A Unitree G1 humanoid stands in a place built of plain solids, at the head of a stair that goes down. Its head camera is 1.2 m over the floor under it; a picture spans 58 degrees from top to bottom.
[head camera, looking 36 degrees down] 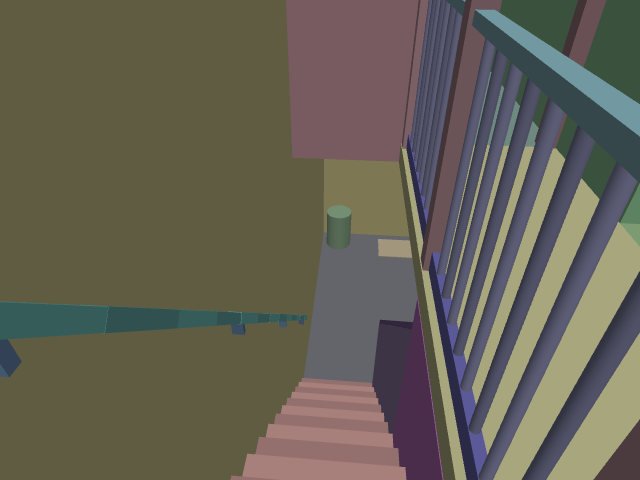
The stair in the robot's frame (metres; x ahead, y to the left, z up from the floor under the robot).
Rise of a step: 0.21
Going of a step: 0.20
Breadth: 0.75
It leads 5 degrees to the right of straight ahead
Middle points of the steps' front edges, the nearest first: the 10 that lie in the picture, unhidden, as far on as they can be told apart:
1.04 -0.03 -0.83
1.24 -0.04 -1.04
1.44 -0.06 -1.25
1.64 -0.08 -1.46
1.84 -0.09 -1.66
2.04 -0.11 -1.87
2.24 -0.13 -2.08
2.44 -0.15 -2.29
2.64 -0.16 -2.50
2.84 -0.18 -2.70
